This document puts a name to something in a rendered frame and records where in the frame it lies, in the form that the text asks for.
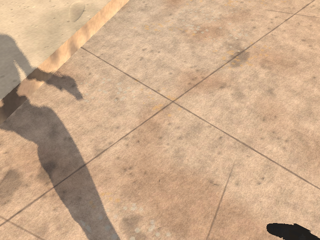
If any robot right hand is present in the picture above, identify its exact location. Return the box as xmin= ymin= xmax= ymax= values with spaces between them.
xmin=266 ymin=223 xmax=320 ymax=240

